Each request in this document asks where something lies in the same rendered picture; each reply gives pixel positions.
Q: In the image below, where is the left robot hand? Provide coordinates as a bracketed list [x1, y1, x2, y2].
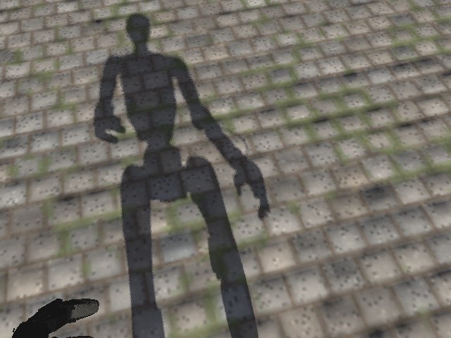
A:
[12, 299, 99, 338]

